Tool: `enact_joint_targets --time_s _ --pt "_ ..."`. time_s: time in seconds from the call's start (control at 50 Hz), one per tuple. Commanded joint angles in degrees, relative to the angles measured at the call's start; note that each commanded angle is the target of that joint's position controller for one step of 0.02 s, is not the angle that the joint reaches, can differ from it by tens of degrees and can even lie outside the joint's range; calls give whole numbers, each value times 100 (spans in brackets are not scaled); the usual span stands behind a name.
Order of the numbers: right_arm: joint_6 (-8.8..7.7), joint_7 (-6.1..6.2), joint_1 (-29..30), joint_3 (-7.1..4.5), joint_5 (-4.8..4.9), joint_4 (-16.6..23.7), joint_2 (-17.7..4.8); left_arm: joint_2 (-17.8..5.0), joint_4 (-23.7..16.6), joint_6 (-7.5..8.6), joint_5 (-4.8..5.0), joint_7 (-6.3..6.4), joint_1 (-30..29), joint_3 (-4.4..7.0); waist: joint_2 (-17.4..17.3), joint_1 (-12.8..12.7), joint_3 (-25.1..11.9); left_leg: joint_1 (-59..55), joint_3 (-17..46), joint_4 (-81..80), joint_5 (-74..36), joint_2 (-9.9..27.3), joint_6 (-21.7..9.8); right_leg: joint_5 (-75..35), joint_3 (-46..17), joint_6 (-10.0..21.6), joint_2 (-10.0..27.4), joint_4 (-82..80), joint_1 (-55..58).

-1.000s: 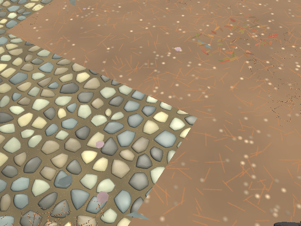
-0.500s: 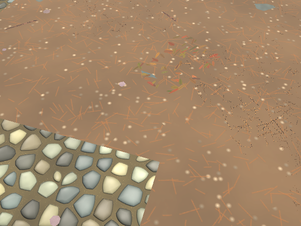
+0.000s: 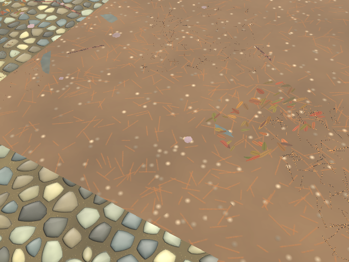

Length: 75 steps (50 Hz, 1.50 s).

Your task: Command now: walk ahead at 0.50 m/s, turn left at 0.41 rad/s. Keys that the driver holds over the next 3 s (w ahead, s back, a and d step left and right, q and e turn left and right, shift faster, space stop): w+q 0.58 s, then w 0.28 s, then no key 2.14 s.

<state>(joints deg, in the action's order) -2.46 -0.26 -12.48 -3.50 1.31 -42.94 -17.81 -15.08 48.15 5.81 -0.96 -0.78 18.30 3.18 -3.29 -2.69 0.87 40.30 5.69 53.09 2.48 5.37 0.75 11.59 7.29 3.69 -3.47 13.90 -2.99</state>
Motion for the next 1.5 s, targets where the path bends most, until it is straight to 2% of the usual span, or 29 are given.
enact_joint_targets --time_s 0.02,0.16,0.2,0.24,0.26,0.28,0.3,0.32,0.34,0.44,0.58,0.7,0.72,0.74,0.76,0.78,0.82,0.88,0.98,1.08,1.16,1.18,1.2,1.22,1.24,1.3,1.42,1.46,1.5 --pt "-72 -90 256 6 -17 409 -115 -843 -364 105 29 74 -473 163 546 65 262 -236 -194 -857 -870 45 -39 -1777 -325 597 1501 -759 -364" --pt "-65 -361 1159 42 -6 1078 -83 -1123 -40 -214 155 146 56 241 528 -146 409 76 -813 -1785 62 -209 -441 -3464 90 428 1929 52 1082" --pt "-21 -380 786 -66 -15 1107 -285 -1302 -93 -299 171 215 -27 293 806 159 -3 -725 -1170 -1722 670 -601 -663 -5411 260 306 1910 912 1179" --pt "20 -274 -700 -360 -1 805 -791 -1338 -169 -348 185 276 -193 289 676 1026 -805 -2938 -1104 -2228 437 -949 -1058 -5470 443 51 1631 3022 343" --pt "99 -127 -1376 -502 7 671 -1295 -946 -299 -262 17 254 18 146 -288 1121 -1378 -4738 524 -2223 80 131 -1456 -2428 449 -171 1222 4863 -1261" --pt "32 -131 -1026 -489 2 864 -1543 -405 -568 -59 0 122 352 -49 -1302 547 -2062 -6370 3934 -3111 934 1413 -2691 2119 -494 -455 -90 6766 -3554" --pt "-7 -153 -1142 -363 -34 890 -1032 -1014 -627 151 171 5 -282 90 -424 1000 -2123 -6320 3826 -3515 1341 1350 -2437 1913 -1450 -331 279 6926 -4137" --pt "-54 -145 -945 -302 -66 870 -840 -1052 -835 240 335 -37 -733 92 -140 920 -1285 -5592 2942 -3574 1096 1134 -2164 1444 -1356 -222 507 6592 -4310" --pt "-87 -153 -593 -275 -56 884 -757 -904 -839 264 253 -2 -791 59 480 599 -702 -4654 2299 -3643 441 860 -1968 1081 -1297 -237 746 5981 -4113" --pt "-134 -28 -139 -233 -89 977 -666 -746 -802 -9 -10 72 -588 83 207 131 -254 -2855 1208 -4031 -1069 331 -1878 406 -1090 -716 941 4566 -3182" --pt "-20 105 -689 -319 -2 695 -901 -573 -1171 43 108 -2 -1945 -27 -153 660 -108 -2474 1027 -3784 161 -21 -1325 -1654 -1048 -826 417 1954 -2425" --pt "12 103 -759 -225 -52 537 -564 -975 -973 187 80 -57 -1112 194 -432 181 -335 -3225 1446 -2562 -226 137 -972 -856 -965 -224 424 1229 -1318" --pt "2 82 -789 -112 -100 594 -287 -1201 -898 215 -1 -27 -424 268 -79 -128 -973 -2867 1108 -1311 -6 -178 -771 -749 -1545 106 1045 1303 -169" --pt "-53 85 -1549 -4 12 658 37 -1755 -717 161 -72 -16 274 421 1482 8 -1745 -995 331 730 1532 -1002 -287 287 -3862 1060 2226 989 1818" --pt "-93 105 -1608 -18 65 618 -238 -1470 -553 124 107 -97 567 383 1965 -110 -1706 88 435 1701 3100 -1009 -191 1863 -5441 1325 2605 244 2065" --pt "-93 103 -1043 -127 100 637 -660 -1079 -615 105 168 -93 278 265 1280 -209 -910 488 571 2091 2672 -729 -227 2318 -4879 1082 2448 128 1469" --pt "-107 98 -267 -120 -60 815 -629 -787 -678 29 78 -70 -264 147 716 -74 -140 361 192 1692 1926 -328 -247 1201 -3506 860 1963 8 236" --pt "-100 45 -363 -97 -77 759 -344 -602 -623 48 40 -45 -446 61 965 208 -32 -279 -36 996 1479 -52 -178 -440 -2594 825 1556 -258 -469" --pt "-97 67 16 49 -167 805 29 -921 -359 -24 92 36 -406 122 839 208 -266 -913 -402 -714 601 -172 90 -3846 -1297 812 1350 -29 -617" --pt "-98 -17 647 18 -125 894 -58 -972 -66 -192 157 87 -71 101 869 -29 -360 -1475 -404 -1953 -328 -418 -5 -3472 -1198 646 1374 259 -277" --pt "-148 -15 178 -117 -239 724 -358 -894 22 -262 195 107 -182 67 655 335 -562 -2709 -416 -3076 -1175 -494 -415 -3025 -1259 263 1130 1305 -293" --pt "-147 44 -169 -188 -313 710 -719 -702 -43 -205 50 103 -72 -13 201 388 -1065 -3778 218 -2727 -3462 239 -711 -2071 -1051 -11 818 2085 -803" --pt "-75 80 -225 -134 -411 725 -676 -235 82 -166 -13 76 712 -177 -758 120 -1744 -5106 1291 -2350 -4903 1358 -1665 495 -892 -389 403 3193 -1877" --pt "6 54 -374 -13 -307 640 -154 -460 152 -252 47 63 570 -158 -909 367 -2004 -4968 1781 -2611 -4377 1592 -1989 2636 -1117 -598 393 3878 -2083" --pt "41 5 -198 52 -217 581 -50 -725 85 -351 132 58 314 -77 -635 346 -1601 -4497 1694 -2854 -3041 1394 -1819 2916 -1225 -666 533 4106 -2312" --pt "97 -12 714 -9 -229 605 -323 -701 71 -683 87 219 -90 -10 -374 82 -650 -2843 1161 -3540 -583 904 -1310 2079 -1127 -833 756 3628 -2023" --pt "169 54 814 59 -211 282 -30 -388 304 -696 -73 210 22 -71 -327 -67 -580 -1795 268 -3568 1795 157 -734 -301 -768 -591 561 1503 -333" --pt "167 44 500 49 -252 151 -52 -919 167 -694 -33 261 -351 25 395 297 -16 -1828 5 -3413 2439 -265 -265 501 -1126 -270 921 1118 -996" --pt "165 105 645 28 -244 86 -93 -643 233 -614 -9 262 -568 -21 777 274 175 -2599 -236 -2960 1640 -425 -134 1449 -1181 -231 815 752 -1872"
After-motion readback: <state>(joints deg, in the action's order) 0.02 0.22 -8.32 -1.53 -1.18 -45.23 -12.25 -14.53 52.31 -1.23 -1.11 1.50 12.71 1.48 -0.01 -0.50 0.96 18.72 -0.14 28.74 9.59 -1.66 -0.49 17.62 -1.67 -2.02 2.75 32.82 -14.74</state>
